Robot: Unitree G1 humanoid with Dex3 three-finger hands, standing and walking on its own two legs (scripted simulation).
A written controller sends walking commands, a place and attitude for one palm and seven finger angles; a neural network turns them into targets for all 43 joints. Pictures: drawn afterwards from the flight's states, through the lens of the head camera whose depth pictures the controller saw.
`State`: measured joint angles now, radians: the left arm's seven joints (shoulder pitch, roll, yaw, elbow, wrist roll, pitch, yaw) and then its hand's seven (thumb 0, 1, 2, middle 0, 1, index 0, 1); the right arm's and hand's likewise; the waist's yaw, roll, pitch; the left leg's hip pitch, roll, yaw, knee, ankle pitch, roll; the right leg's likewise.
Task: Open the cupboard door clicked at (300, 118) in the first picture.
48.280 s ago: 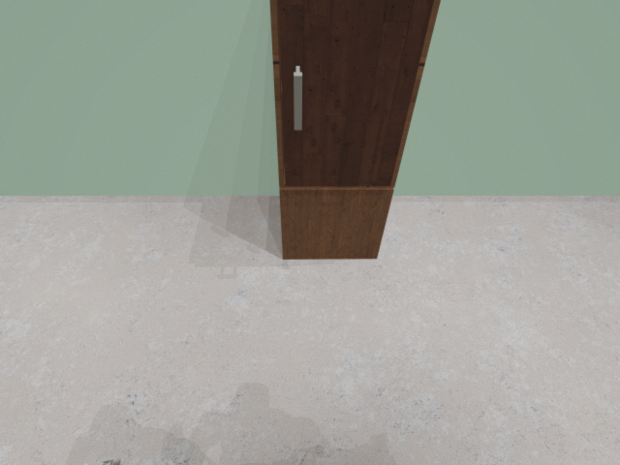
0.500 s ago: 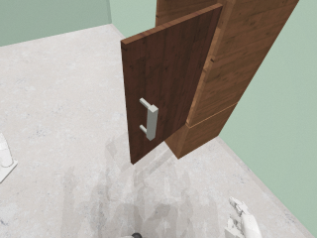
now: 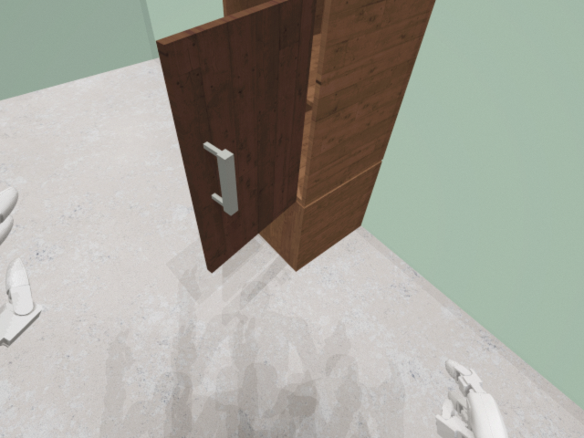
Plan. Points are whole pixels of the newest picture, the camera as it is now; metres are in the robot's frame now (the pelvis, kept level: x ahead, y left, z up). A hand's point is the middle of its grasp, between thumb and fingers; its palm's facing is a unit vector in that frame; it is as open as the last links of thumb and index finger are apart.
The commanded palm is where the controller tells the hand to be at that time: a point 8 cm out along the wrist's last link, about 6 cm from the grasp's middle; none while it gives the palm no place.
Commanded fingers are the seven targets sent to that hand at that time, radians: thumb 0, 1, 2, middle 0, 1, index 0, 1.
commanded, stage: stop stepping back and stand still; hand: left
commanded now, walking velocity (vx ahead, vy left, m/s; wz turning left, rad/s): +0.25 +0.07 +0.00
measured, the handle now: (220, 179) +0.57 +0.15 -0.01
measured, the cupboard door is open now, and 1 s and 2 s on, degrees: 100 100 100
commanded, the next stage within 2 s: let the arm hang, fingers relaxed in 0.76 s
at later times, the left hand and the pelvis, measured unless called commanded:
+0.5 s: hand out of the picture +0.15 +0.29 +0.16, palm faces +0.44 -0.78 -0.46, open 7.4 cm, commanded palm +0.09 +0.33 +0.18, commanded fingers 0.00 0.90 0.90 -0.20 -0.30 -0.20 -0.30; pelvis -0.04 +0.02 +0.00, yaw +2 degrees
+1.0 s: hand out of the picture +0.13 +0.30 -0.03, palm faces +0.15 -0.88 -0.45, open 7.4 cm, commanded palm none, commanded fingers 0.00 0.90 0.90 -0.20 -0.30 -0.20 -0.30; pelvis -0.06 +0.03 +0.00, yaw +3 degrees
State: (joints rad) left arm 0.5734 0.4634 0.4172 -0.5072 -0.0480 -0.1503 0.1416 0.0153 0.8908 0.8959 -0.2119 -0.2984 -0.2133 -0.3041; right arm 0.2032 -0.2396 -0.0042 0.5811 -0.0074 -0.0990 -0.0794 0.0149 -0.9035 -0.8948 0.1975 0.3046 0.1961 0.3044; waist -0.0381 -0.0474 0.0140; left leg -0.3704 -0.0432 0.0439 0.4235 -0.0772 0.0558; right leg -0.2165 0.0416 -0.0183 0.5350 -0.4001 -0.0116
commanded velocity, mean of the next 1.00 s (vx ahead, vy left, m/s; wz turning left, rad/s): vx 0.04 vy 0.01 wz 0.00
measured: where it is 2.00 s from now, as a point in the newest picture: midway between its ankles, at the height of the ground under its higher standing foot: outside the picture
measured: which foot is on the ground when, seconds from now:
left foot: down 0.00-0.02, up 0.04-0.22, down 0.24-1.00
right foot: down 0.00-1.00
